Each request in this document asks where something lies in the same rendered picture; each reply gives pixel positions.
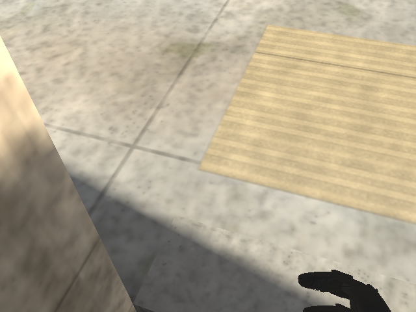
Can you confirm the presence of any robot right hand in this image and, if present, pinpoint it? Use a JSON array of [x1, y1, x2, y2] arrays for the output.
[[298, 270, 391, 312]]

